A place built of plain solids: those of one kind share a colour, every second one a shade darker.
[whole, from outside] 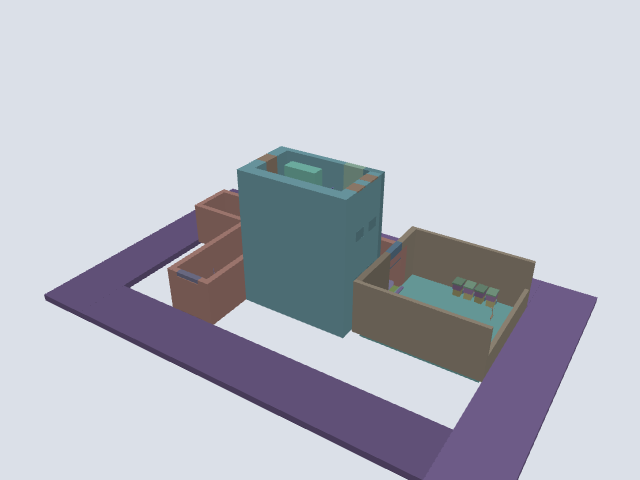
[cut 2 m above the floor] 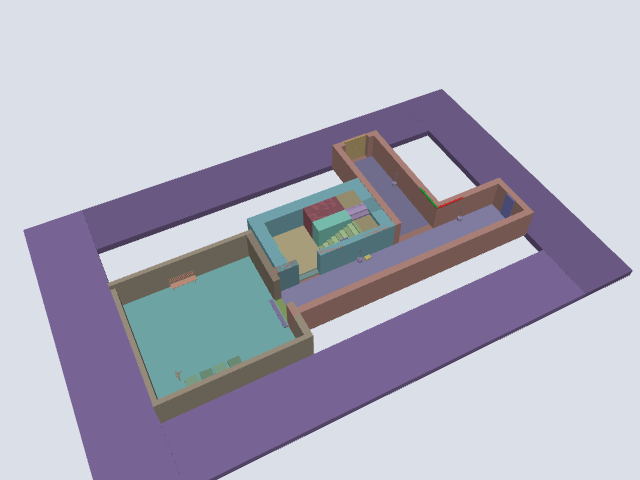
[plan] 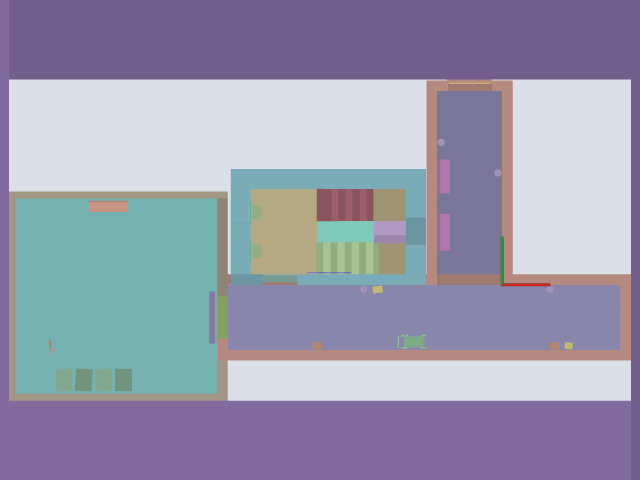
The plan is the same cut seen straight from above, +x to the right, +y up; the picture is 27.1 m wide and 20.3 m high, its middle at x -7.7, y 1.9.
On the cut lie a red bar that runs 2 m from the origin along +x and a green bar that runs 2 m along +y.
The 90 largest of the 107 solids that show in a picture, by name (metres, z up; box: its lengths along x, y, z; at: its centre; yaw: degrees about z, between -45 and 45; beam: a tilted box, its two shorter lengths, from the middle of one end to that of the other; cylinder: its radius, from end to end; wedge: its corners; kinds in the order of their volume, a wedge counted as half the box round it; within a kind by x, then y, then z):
{
 "ground_garden_1": {"box": [4.0, 21.59, 0.5], "at": [-22.85, 1.9, -0.27]},
 "ground_garden_2": {"box": [26.3, 4.0, 0.5], "at": [-7.7, -6.9, -0.27]},
 "ground_garden_3": {"box": [26.3, 4.0, 0.5], "at": [-7.7, 10.69, -0.27]},
 "ground_garden_4": {"box": [4.0, 21.59, 0.5], "at": [7.45, 1.9, -0.27]},
 "wall_hall_1": {"box": [0.81, 1.0, 2.75], "at": [-11.08, 1.42, 1.69]},
 "wall_hall_2": {"box": [0.81, 1.0, 2.75], "at": [-11.08, 1.42, 5.14]},
 "wall_hall_3": {"box": [0.81, 1.0, 2.75], "at": [-11.08, 1.42, 8.6]},
 "wall_hall_4": {"box": [0.81, 1.0, 2.75], "at": [-11.08, 3.08, 1.69]},
 "wall_hall_5": {"box": [0.81, 1.0, 2.75], "at": [-11.08, 3.08, 5.14]},
 "wall_hall_6": {"box": [0.81, 1.0, 2.75], "at": [-11.08, 3.08, 8.6]},
 "wall_hall_7": {"box": [0.85, 0.92, 10.33], "at": [-11.05, 0.46, 4.91]},
 "wall_hall_8": {"box": [0.85, 1.0, 0.7], "at": [-11.05, 1.42, 6.87]},
 "wall_hall_9": {"box": [0.85, 0.66, 10.33], "at": [-11.05, 2.25, 4.91]},
 "wall_hall_10": {"box": [0.85, 1.0, 0.7], "at": [-11.05, 3.08, 6.87]},
 "wall_hall_11": {"box": [0.85, 1.32, 10.33], "at": [-11.05, 4.24, 4.91]},
 "wall_hall_12": {"box": [1.35, 0.45, 10.33], "at": [-10.8, 0.23, 4.91]},
 "wall_hall_13": {"box": [8.26, 0.85, 10.33], "at": [-7.35, 4.48, 4.91]},
 "wall_hall_14": {"box": [5.44, 0.45, 10.33], "at": [-5.94, 0.23, 4.91]},
 "wall_hall_15": {"box": [0.85, 1.65, 10.33], "at": [-3.65, 0.83, 4.91]},
 "wall_hall_16": {"box": [0.85, 1.2, 2.88], "at": [-3.65, 2.25, 1.18]},
 "wall_hall_17": {"box": [0.85, 2.05, 10.33], "at": [-3.65, 3.88, 4.91]},
 "wall_arm_1": {"box": [0.45, 0.94, 3.47], "at": [-11.82, -2.73, 1.48]},
 "wall_arm_2": {"box": [1.93, 0.45, 3.47], "at": [-11.09, 0.23, 1.48]},
 "wall_arm_3": {"box": [1.47, 0.45, 0.26], "at": [-9.39, 0.23, -0.13]},
 "wall_arm_4": {"box": [5.91, 0.45, 3.47], "at": [-5.7, 0.23, 1.48]},
 "wall_arm_5": {"box": [17.5, 0.45, 3.47], "at": [-3.3, -2.98, 1.48]},
 "wall_arm_6": {"box": [0.45, 8.65, 3.47], "at": [-2.98, 4.33, 1.48]},
 "wall_arm_7": {"box": [0.88, 0.45, 3.47], "at": [-2.76, 8.43, 1.48]},
 "wall_arm_8": {"box": [2.75, 0.45, 0.26], "at": [-1.38, 0.23, -0.13]},
 "wall_arm_9": {"box": [1.9, 0.45, 0.26], "at": [-1.38, 8.43, -0.13]},
 "wall_arm_10": {"box": [1.9, 0.12, 2.9], "at": [-1.38, 8.63, 1.45]},
 "wall_arm_11": {"box": [0.88, 0.45, 3.47], "at": [0.01, 8.43, 1.48]},
 "wall_arm_12": {"box": [0.45, 8.65, 3.47], "at": [0.23, 4.33, 1.48]},
 "wall_arm_13": {"box": [5.45, 0.45, 3.47], "at": [2.73, 0.23, 1.48]},
 "wall_arm_14": {"box": [0.45, 3.65, 3.47], "at": [5.22, -1.38, 1.48]},
 "flightC_1": {"box": [0.31, 1.37, 4.27], "at": [-7.68, 3.38, 1.48]},
 "flightC_2": {"box": [0.61, 1.37, 4.11], "at": [-7.53, 3.38, 1.4]},
 "flightC_3": {"box": [0.91, 1.37, 3.95], "at": [-7.38, 3.38, 1.32]},
 "flightC_4": {"box": [1.21, 1.37, 3.8], "at": [-7.23, 3.38, 1.24]},
 "flightC_5": {"box": [1.52, 1.37, 3.64], "at": [-7.08, 3.38, 1.16]},
 "flightC_6": {"box": [1.82, 1.37, 3.48], "at": [-6.93, 3.38, 1.08]},
 "flightC_7": {"box": [2.12, 1.37, 3.33], "at": [-6.78, 3.38, 1.01]},
 "flightC_8": {"box": [2.42, 1.37, 3.17], "at": [-6.63, 3.38, 0.93]},
 "floor_arm_1": {"box": [16.6, 2.75, 0.66], "at": [-3.3, -1.38, -0.33]},
 "floor_arm_2": {"box": [2.75, 4.16, 0.66], "at": [-1.38, 2.08, -0.33]},
 "floor_arm_3": {"box": [2.75, 4.04, 0.66], "at": [-1.38, 6.18, -0.33]},
 "wall_yard_1": {"box": [0.3, 8.85, 1.91], "at": [-20.7, -0.47, 0.7]},
 "wall_yard_2": {"box": [9.25, 0.3, 4.1], "at": [-16.23, -4.75, 1.79]},
 "wall_yard_3": {"box": [9.25, 0.3, 4.1], "at": [-16.23, 3.8, 1.79]},
 "wall_yard_4": {"box": [0.45, 2.64, 4.1], "at": [-11.82, -3.58, 1.79]},
 "wall_yard_5": {"box": [0.45, 4.44, 4.1], "at": [-11.82, 1.73, 1.79]},
 "floor_yard_1": {"box": [8.5, 8.25, 0.5], "at": [-16.3, -0.47, -0.41]},
 "wall_spine_1": {"box": [2.41, 0.9, 10.17], "at": [-6.62, 2.25, 4.99]},
 "floor_1": {"box": [2.8, 3.61, 0.97], "at": [-9.23, 2.25, -0.17]},
 "floor_2": {"box": [1.35, 1.35, 2.38], "at": [-4.74, 1.12, 0.53]},
 "floor_3": {"box": [1.35, 1.35, 3.01], "at": [-4.74, 3.38, 0.85]},
 "flightA_1": {"box": [1.82, 1.37, 1.44], "at": [-6.32, 1.12, 0.06]},
 "flightA_2": {"box": [1.52, 1.37, 1.6], "at": [-6.17, 1.12, 0.14]},
 "flightA_3": {"box": [1.21, 1.37, 1.76], "at": [-6.02, 1.12, 0.22]},
 "flightA_4": {"box": [0.91, 1.37, 1.91], "at": [-5.87, 1.12, 0.3]},
 "flightA_5": {"box": [0.61, 1.37, 2.07], "at": [-5.72, 1.12, 0.38]},
 "flightB_1": {"box": [1.37, 0.91, 2.54], "at": [-4.75, 2.26, 0.61]},
 "flightB_2": {"box": [1.37, 0.61, 2.7], "at": [-4.75, 2.41, 0.69]},
 "flightB_3": {"box": [1.37, 0.31, 2.86], "at": [-4.75, 2.56, 0.77]},
 "wall_over_hall_1": {"box": [1.47, 0.45, 7.26], "at": [-9.39, 0.23, 6.44]},
 "wall_head_hall_1": {"box": [0.85, 1.0, 0.1], "at": [-11.05, 1.42, 10.02]},
 "wall_head_hall_2": {"box": [0.85, 1.0, 0.1], "at": [-11.05, 3.08, 10.02]},
 "wall_head_hall_3": {"box": [0.85, 1.2, 2.29], "at": [-3.65, 2.25, 8.93]},
 "wall_over_yard_1": {"box": [0.45, 1.78, 1.34], "at": [-11.82, -1.38, 3.17]},
 "yard_bin_high_1": {"box": [0.62, 0.76, 0.46], "at": [-18.53, -3.99, 0.63], "yaw": 1.4},
 "yard_bin_high_2": {"box": [0.62, 0.76, 0.46], "at": [-17.69, -3.99, 0.63], "yaw": -3.5},
 "yard_bin_high_3": {"box": [0.62, 0.76, 0.46], "at": [-16.85, -3.99, 0.63], "yaw": 1.2},
 "yard_bin_high_4": {"box": [0.62, 0.76, 0.46], "at": [-16.01, -3.99, 0.63], "yaw": -0.7},
 "yard_bin_low_1": {"box": [0.55, 0.63, 0.56], "at": [-18.53, -4.0, 0.12], "yaw": 1.4},
 "yard_bin_low_2": {"box": [0.55, 0.63, 0.56], "at": [-17.69, -4.0, 0.12], "yaw": -3.5},
 "yard_bin_low_3": {"box": [0.55, 0.63, 0.56], "at": [-16.85, -4.0, 0.12], "yaw": 1.2},
 "yard_bin_low_4": {"box": [0.55, 0.63, 0.56], "at": [-16.01, -4.0, 0.12], "yaw": -0.7},
 "floor_sill_arm_1": {"box": [0.45, 1.78, 0.66], "at": [-11.82, -1.38, -0.33]},
 "wall_over_arm_1": {"box": [0.45, 1.78, 0.61], "at": [-11.82, -1.38, 2.9]},
 "floor_stoop_1": {"box": [0.3, 2.18, 0.66], "at": [-12.2, -1.38, -0.33]},
 "flightN_1": {"box": [1.49, 0.31, 0.81], "at": [-9.39, 0.3, -0.25]},
 "yard_bin_lid_1": {"box": [0.72, 0.94, 0.12], "at": [-18.53, -4.02, 0.92], "yaw": 1.4},
 "yard_bin_lid_2": {"box": [0.72, 0.94, 0.12], "at": [-17.69, -4.02, 0.92], "yaw": -3.5},
 "yard_bin_lid_3": {"box": [0.72, 0.94, 0.12], "at": [-16.85, -4.02, 0.92], "yaw": 1.2},
 "yard_bin_lid_4": {"box": [0.72, 0.94, 0.12], "at": [-16.01, -4.02, 0.92], "yaw": -0.7},
 "street_door_1": {"box": [0.87, 0.07, 2.46], "at": [-1.81, 8.53, 1.23]},
 "street_door_2": {"box": [0.87, 0.07, 2.46], "at": [-0.94, 8.53, 1.23]},
 "wall_head_arm_1": {"box": [1.9, 0.45, 0.31], "at": [-1.38, 8.43, 3.05]},
 "cellar_door_1": {"box": [0.07, 0.85, 1.94], "at": [4.96, -1.38, 0.98]},
 "pram_1": {"box": [0.78, 0.39, 0.31], "at": [-3.73, -2.4, 0.65]}
}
